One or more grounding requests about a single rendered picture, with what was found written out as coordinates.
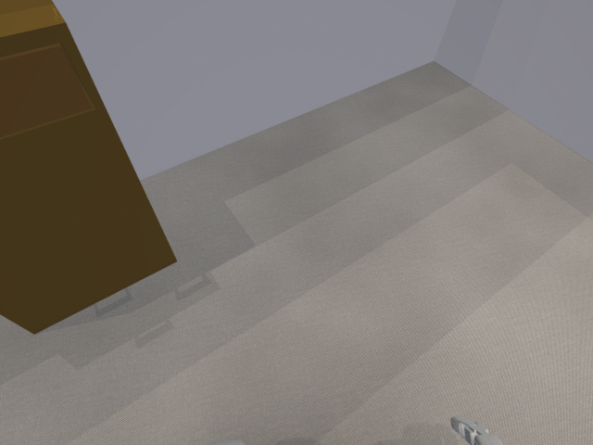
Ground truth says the robot right hand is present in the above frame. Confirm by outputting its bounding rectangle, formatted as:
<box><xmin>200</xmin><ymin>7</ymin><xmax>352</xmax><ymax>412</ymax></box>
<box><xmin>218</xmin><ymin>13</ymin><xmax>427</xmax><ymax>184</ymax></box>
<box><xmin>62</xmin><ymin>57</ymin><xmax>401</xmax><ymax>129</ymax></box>
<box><xmin>450</xmin><ymin>416</ymin><xmax>503</xmax><ymax>445</ymax></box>

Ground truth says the cabinet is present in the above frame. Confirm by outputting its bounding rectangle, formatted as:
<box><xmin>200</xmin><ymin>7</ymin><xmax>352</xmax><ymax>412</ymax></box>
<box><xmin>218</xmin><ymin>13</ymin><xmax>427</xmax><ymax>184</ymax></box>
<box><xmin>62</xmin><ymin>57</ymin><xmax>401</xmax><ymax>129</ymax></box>
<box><xmin>0</xmin><ymin>0</ymin><xmax>177</xmax><ymax>334</ymax></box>

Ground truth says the drawer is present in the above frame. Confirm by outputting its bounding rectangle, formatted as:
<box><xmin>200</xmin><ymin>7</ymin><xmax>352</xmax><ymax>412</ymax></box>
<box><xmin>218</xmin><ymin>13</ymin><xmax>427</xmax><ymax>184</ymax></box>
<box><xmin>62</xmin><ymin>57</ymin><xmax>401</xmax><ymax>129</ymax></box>
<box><xmin>0</xmin><ymin>44</ymin><xmax>92</xmax><ymax>137</ymax></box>

